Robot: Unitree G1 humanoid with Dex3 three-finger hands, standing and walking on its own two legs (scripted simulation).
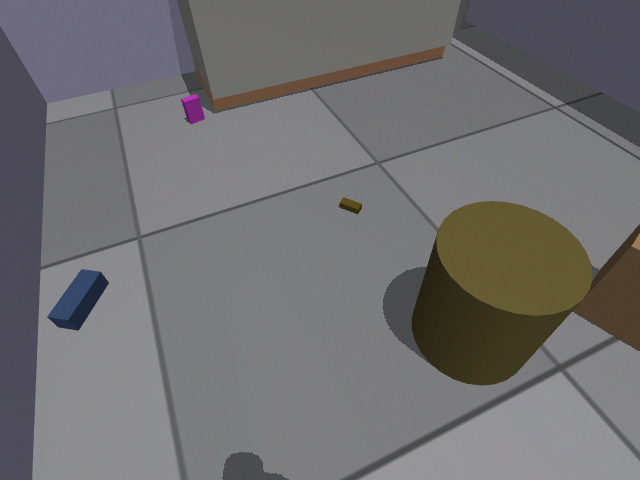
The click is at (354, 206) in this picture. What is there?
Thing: small brick
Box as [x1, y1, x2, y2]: [339, 198, 361, 213]
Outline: 339,203 340,207 357,213 361,208 360,203 346,198 343,198
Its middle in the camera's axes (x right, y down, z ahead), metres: +0.15 -0.17 +1.78
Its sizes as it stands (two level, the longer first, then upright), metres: 0.094 0.042 0.030
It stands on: the floor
